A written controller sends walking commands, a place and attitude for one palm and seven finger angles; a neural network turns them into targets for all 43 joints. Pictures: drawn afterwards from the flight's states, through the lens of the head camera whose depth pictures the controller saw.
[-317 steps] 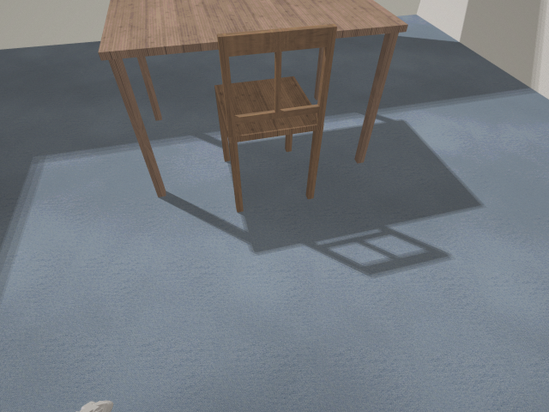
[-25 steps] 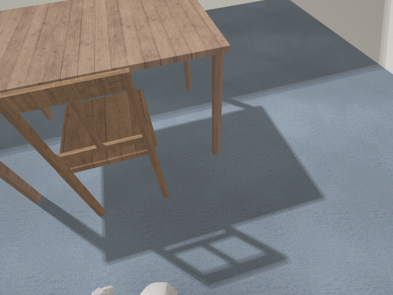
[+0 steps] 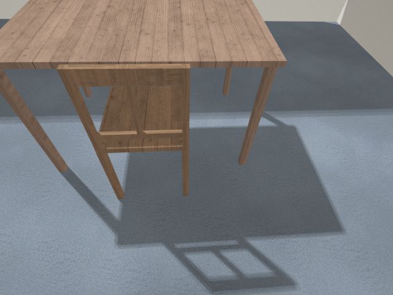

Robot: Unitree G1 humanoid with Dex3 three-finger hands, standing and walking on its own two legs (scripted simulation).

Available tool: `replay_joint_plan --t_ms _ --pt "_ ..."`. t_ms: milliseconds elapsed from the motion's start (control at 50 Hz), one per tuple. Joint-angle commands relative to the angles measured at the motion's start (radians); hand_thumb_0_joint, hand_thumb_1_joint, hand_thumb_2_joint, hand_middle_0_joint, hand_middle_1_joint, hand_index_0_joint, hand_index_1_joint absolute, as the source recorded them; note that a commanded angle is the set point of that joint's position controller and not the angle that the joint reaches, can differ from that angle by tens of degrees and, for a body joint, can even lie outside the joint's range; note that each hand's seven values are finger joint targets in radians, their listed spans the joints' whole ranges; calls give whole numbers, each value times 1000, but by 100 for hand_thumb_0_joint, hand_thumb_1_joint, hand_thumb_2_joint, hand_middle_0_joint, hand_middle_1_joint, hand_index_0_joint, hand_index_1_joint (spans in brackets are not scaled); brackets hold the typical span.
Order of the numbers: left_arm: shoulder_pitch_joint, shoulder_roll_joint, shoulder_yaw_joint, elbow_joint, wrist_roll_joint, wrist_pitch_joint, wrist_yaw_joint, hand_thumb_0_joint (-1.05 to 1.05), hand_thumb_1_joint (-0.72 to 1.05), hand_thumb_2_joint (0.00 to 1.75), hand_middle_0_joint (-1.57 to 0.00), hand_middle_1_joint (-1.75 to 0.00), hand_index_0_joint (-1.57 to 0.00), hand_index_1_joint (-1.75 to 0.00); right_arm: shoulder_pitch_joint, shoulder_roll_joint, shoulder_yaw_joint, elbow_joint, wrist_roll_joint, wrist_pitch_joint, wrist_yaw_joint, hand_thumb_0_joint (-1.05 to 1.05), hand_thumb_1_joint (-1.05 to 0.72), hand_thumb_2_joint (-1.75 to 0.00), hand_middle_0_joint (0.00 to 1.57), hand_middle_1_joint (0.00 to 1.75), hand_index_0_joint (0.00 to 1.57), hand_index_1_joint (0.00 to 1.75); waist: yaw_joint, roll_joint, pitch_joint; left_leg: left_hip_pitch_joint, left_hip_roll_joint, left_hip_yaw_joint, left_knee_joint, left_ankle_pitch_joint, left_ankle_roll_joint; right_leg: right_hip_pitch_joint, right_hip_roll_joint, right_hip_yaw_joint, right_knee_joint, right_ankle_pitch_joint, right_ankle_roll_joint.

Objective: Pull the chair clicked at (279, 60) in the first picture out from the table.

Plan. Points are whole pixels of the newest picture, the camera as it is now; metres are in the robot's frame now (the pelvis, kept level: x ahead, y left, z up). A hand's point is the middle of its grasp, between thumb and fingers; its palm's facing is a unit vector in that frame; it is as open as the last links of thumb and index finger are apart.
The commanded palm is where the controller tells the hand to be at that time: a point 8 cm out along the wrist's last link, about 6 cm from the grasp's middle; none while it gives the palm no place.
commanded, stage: take the last steps up to it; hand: left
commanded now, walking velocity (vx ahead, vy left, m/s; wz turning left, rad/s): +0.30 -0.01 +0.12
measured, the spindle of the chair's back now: (135, 110) +0.71 +0.28 -0.12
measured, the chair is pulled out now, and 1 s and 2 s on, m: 0.00 0.00 0.00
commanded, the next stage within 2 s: come to a stop and stand still in 0.86 s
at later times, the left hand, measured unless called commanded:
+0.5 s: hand out of the picture -0.02 +0.13 -0.16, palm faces +0.18 -0.97 -0.16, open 7.3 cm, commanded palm none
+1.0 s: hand (132, 217) +0.33 +0.20 -0.17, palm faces +0.06 -0.96 -0.26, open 7.3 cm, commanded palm none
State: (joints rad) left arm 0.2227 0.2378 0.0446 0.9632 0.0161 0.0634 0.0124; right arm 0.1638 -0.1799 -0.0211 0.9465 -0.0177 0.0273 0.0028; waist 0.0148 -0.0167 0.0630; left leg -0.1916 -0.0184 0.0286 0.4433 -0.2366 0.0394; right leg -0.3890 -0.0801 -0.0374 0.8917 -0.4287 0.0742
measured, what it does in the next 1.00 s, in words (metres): walks ahead: right foot, then left foot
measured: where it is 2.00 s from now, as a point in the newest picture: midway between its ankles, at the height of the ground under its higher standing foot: (190, 292)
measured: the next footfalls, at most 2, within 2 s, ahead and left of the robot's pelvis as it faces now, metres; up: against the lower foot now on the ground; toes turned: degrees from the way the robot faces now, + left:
right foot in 0.12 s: +0.04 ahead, -0.13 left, +0.00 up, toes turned -3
left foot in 0.56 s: +0.20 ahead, +0.14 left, +0.00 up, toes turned +12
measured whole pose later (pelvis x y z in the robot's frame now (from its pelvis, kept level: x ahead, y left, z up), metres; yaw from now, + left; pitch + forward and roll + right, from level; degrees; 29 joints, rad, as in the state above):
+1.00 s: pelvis +0.25 +0.00 -0.02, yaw +3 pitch -1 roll +2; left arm 0.18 0.18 0.05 1.00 0.03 -0.05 -0.01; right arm 0.34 -0.15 -0.04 1.11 -0.02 -0.02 0.00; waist -0.02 0.03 0.04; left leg -0.13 0.06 0.12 0.64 -0.46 -0.01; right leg -0.38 -0.05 -0.11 0.62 -0.19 -0.04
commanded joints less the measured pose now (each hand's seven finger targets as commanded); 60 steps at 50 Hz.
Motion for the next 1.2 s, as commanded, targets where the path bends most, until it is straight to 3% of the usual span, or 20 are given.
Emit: replay_joint_plan --t_ms 0,60,100,120,180,240,440,500,520,540,560,580,620,700,900,920,960,980,1040,1180 --pt "25 34 5 -56 -2 -44 3 0 90 90 -20 -30 -20 -30 60 -194 -55 -23 -9 -17 -19 0 -90 -90 20 30 20 30 -33 178 -94 61 255 -254 -127 184 146 50 32 -22 -168 -18 -19" --pt "152 42 6 -3 11 -72 -4 0 90 90 -20 -30 -20 -30 44 -153 -49 -7 0 -22 -14 0 -90 -90 20 30 20 30 31 67 -59 -161 165 -211 -24 -197 75 330 31 -29 -474 126 -31" --pt "239 175 32 7 21 -86 6 0 90 90 -20 -30 -20 -30 23 -66 -30 -53 7 -28 -3 0 -90 -90 20 30 20 30 77 -293 20 -479 -21 -19 402 -371 -21 403 -335 469 -758 -219 -188" --pt "261 170 34 10 8 -96 10 0 90 90 -20 -30 -20 -30 -24 -128 -46 -60 -8 -23 4 0 -90 -90 20 30 20 30 88 -241 59 -483 27 -88 526 -311 -13 283 -362 545 -822 -322 -226" --pt "137 76 14 4 9 -117 12 0 90 90 -20 -30 -20 -30 54 -104 -55 8 -12 -24 22 0 -90 -90 20 30 20 30 -6 -80 90 -451 82 -74 641 -87 -21 218 -256 292 -782 -138 -195" --pt "171 30 4 31 6 -132 11 0 90 90 -20 -30 -20 -30 99 -62 -52 39 -10 -23 24 0 -90 -90 20 30 20 30 -15 -105 79 -414 91 -29 619 11 -38 225 -191 118 -768 95 -178" --pt "294 45 9 140 14 -133 9 0 90 90 -20 -30 -20 -30 -33 -13 -31 14 -2 -56 32 0 -90 -90 20 30 20 30 33 -137 66 -290 78 78 253 -34 -14 286 -200 50 -687 324 -219" --pt "259 45 15 147 5 -124 9 0 90 90 -20 -30 -20 -30 112 -35 -32 61 -8 -77 17 0 -90 -90 20 30 20 30 -41 -93 6 -21 26 124 67 25 3 228 -147 -11 -497 409 -186" --pt "264 16 10 148 2 -122 6 0 90 90 -20 -30 -20 -30 238 -80 -43 104 -11 -86 4 0 -90 -90 20 30 20 30 -88 -6 -61 177 60 70 9 27 20 153 -104 -44 -291 445 -162" --pt "290 -35 3 131 -5 -118 -1 0 90 90 -20 -30 -20 -30 357 -194 -69 128 -20 -91 -9 0 -90 -90 20 30 20 30 -118 232 -157 358 302 -252 -51 7 91 -52 6 -111 -18 120 -115" --pt "244 -47 -2 88 -3 -122 -3 0 90 90 -20 -30 -20 -30 427 -244 -75 134 -10 -82 -18 0 -90 -90 20 30 20 30 -129 276 -157 376 445 -475 -181 8 167 -196 68 -72 184 -155 -107" --pt "194 -41 1 78 2 -116 1 0 90 90 -20 -30 -20 -30 372 -228 -73 137 -6 -79 -26 0 -90 -90 20 30 20 30 -120 244 -128 284 451 -446 -218 -119 181 -232 29 -5 301 -144 -120" --pt "122 -34 12 82 6 -111 -14 0 90 90 -20 -30 -20 -30 232 -121 -50 95 -5 -83 -27 0 -90 -90 20 30 20 30 -80 154 23 72 382 -312 -260 -157 165 -243 -37 23 325 14 -116" --pt "188 -71 8 101 10 -82 -21 0 90 90 -20 -30 -20 -30 147 -78 -35 79 -2 -103 -29 0 -90 -90 20 30 20 30 3 125 24 -61 306 -94 -278 56 142 -116 -52 2 158 111 -82" --pt "114 -22 16 52 12 -94 -23 0 90 90 -20 -30 -20 -30 151 -115 -48 102 -10 -76 -19 0 -90 -90 20 30 20 30 24 76 10 -50 255 -5 -73 98 89 155 35 -98 -332 261 -83" --pt "174 13 24 71 15 -106 -19 0 90 90 -20 -30 -20 -30 165 -95 -42 108 -6 -76 -17 0 -90 -90 20 30 20 30 49 5 -24 -86 198 38 61 75 53 272 20 -61 -409 287 -92" --pt "282 145 39 90 7 -120 -4 0 90 90 -20 -30 -20 -30 211 -22 -23 84 8 -76 -14 0 -90 -90 20 30 20 30 58 -293 -119 -286 24 102 505 -374 -22 436 -322 386 -575 622 -247" --pt "225 133 30 79 -4 -124 2 0 90 90 -20 -30 -20 -30 212 -47 -26 98 9 -60 -25 0 -90 -90 20 30 20 30 37 -251 -148 -221 55 -11 568 -376 -27 338 -327 380 -599 745 -273" --pt "23 78 12 41 3 -107 26 0 90 90 -20 -30 -20 -30 197 -13 -16 136 18 -32 -33 0 -90 -90 20 30 20 30 -21 -61 -89 -159 89 -37 514 -283 -59 217 -272 183 -530 981 -278" --pt "16 114 38 27 11 -64 39 0 90 90 -20 -30 -20 -30 130 -33 -36 86 9 16 -26 0 -90 -90 20 30 20 30 8 -105 -115 -200 38 -12 463 -225 -87 263 -265 117 -507 975 -283"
